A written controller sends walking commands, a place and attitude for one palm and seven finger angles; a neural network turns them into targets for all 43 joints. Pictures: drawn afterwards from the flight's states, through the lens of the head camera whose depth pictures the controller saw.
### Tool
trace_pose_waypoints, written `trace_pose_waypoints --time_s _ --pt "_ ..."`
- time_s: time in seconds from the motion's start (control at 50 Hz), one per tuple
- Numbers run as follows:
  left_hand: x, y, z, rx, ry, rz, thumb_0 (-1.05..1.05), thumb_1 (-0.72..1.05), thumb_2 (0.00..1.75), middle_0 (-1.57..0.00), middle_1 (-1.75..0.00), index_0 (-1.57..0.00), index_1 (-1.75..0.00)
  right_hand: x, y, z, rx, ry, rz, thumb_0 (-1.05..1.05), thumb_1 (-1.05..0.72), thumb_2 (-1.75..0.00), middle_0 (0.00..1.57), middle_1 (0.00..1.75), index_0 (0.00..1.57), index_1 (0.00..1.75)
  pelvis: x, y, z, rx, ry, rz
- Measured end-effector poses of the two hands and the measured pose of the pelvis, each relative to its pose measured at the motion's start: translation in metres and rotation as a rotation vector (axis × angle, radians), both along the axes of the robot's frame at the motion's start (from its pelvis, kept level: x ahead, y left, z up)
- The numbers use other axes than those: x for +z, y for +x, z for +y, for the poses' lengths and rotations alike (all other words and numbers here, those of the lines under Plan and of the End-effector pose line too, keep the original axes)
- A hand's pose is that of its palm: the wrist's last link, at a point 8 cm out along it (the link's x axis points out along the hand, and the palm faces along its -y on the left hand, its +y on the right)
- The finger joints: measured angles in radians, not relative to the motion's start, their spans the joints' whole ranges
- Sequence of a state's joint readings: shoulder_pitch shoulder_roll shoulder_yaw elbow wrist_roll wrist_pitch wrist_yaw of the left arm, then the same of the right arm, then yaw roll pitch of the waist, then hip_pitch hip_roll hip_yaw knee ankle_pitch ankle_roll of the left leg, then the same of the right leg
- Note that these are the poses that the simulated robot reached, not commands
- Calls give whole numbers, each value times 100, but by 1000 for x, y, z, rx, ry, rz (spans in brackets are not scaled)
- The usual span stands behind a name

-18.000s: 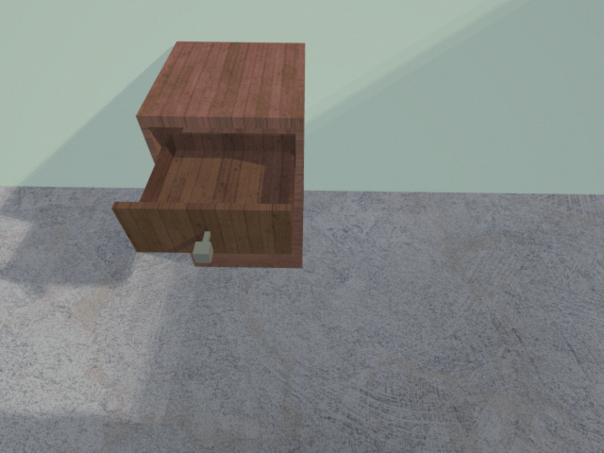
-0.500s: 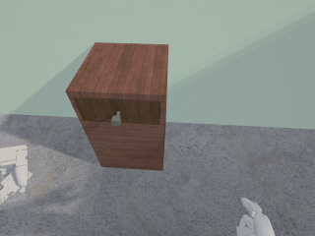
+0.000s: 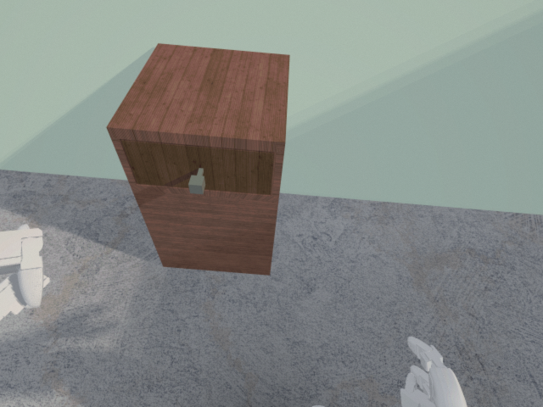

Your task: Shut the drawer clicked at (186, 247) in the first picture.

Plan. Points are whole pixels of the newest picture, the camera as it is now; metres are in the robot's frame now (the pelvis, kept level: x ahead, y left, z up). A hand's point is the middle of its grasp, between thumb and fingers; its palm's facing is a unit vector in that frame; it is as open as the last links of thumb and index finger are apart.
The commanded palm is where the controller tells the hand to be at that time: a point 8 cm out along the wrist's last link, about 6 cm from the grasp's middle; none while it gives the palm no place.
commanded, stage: step back with the hand held close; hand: left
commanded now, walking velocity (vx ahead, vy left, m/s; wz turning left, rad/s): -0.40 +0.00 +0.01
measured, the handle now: (198, 179) +0.67 +0.21 -0.17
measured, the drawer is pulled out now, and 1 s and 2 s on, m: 0.00 0.00 0.00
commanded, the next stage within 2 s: stop stepping back and stand still in 0.64 s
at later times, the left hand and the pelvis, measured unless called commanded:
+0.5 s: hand out of the picture +0.13 +0.24 +0.18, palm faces +0.39 -0.77 -0.51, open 3.3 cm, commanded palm +0.05 +0.27 +0.19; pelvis -0.06 -0.02 +0.00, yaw +4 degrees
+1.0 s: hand out of the picture +0.04 +0.18 +0.17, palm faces +0.30 -0.82 -0.49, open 3.2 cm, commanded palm -0.03 +0.22 +0.19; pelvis -0.16 -0.06 +0.01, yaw -2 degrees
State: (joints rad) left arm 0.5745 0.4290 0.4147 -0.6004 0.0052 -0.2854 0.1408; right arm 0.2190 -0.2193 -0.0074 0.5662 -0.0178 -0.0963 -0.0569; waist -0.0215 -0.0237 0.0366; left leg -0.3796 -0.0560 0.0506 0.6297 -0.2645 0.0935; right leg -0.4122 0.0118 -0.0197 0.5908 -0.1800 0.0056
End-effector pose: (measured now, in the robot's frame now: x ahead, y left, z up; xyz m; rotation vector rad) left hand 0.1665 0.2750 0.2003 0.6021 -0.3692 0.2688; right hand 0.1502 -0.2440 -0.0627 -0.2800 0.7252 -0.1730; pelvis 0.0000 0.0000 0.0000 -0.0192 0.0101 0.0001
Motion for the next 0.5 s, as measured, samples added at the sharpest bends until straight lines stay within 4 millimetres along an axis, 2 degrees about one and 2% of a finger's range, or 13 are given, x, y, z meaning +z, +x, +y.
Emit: trace_pose_waypoints --time_s 0.12,0.3,0.42,0.5 --pt "4 -10 -4 2 44 -30 2 88 90 -141 -160 -141 -160 -3 -5 -6 7 -5 2 1 -90 -90 20 30 21 30 -4 -7 -9 13 5 0" --pt "2 -34 -23 -15 3 -53 2 88 90 -141 -160 -141 -160 -4 -13 -21 12 2 -1 1 -90 -90 20 30 21 30 -5 -27 -22 41 -6 10" --pt "-1 -59 -11 2 -21 -52 2 88 90 -141 -160 -141 -160 2 -35 -22 -2 -33 38 1 -90 -90 20 30 21 30 -2 -45 -17 74 -8 27" --pt "0 -76 0 43 23 -17 2 88 90 -141 -160 -141 -160 4 -46 -14 7 -32 22 1 -90 -90 20 30 21 30 2 -56 -16 72 -29 25"
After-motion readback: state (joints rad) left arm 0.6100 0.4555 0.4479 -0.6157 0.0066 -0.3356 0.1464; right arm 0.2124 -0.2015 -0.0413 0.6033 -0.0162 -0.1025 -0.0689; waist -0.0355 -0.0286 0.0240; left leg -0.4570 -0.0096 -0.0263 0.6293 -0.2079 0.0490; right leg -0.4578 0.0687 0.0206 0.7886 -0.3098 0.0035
